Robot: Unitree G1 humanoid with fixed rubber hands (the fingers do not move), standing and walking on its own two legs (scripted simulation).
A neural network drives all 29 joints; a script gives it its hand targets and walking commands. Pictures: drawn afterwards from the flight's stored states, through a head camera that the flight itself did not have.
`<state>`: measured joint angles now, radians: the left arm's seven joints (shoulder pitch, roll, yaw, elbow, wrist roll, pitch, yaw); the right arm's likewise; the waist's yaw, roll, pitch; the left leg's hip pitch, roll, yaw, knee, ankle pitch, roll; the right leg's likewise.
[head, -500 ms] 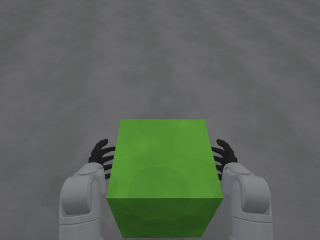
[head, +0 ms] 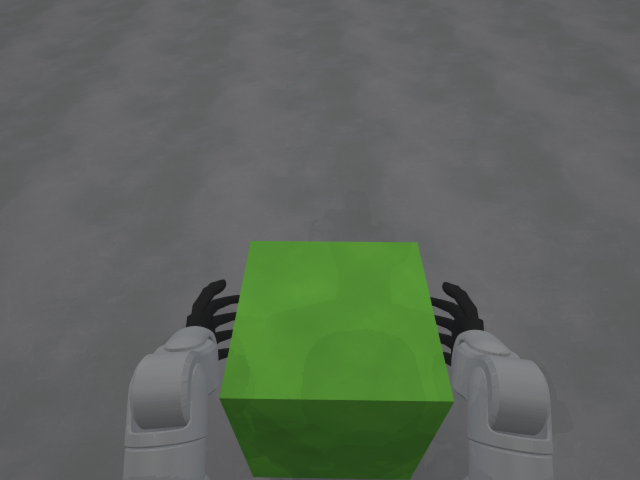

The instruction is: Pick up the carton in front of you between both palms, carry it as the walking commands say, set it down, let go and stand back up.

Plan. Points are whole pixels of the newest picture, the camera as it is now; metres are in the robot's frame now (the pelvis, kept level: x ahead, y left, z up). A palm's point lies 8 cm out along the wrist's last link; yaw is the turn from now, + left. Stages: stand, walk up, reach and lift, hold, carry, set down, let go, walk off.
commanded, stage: carry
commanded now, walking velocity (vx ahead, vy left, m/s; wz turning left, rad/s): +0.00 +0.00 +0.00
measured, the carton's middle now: (332, 363) +0.27 +0.00 -0.01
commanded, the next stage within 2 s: hold in 1.90 s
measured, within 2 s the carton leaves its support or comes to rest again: neither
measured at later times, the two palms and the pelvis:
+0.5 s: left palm (225, 190) +0.51 +0.16 +0.08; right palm (421, 191) +0.50 -0.13 +0.09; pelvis +0.24 +0.03 +0.00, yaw -3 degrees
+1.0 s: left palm (243, 183) +0.53 +0.14 +0.07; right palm (434, 190) +0.52 -0.16 +0.07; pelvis +0.26 +0.01 -0.01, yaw -3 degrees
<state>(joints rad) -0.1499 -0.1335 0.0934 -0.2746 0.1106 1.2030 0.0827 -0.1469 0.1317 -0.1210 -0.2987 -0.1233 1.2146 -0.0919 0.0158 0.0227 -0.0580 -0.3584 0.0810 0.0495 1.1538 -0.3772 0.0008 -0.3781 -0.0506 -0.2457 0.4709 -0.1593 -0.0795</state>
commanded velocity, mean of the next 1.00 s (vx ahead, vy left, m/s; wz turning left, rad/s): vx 0.00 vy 0.00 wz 0.00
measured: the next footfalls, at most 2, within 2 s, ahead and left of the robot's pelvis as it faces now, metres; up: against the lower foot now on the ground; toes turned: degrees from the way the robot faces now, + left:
left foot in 0.30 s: +0.33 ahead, +0.11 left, +0.00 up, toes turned -15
right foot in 0.46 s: +0.19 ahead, -0.10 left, +0.00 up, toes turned -8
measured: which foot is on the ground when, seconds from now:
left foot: up 0.00-0.28, down 0.30-1.00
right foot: down 0.00-0.30, up 0.32-0.44, down 0.46-1.00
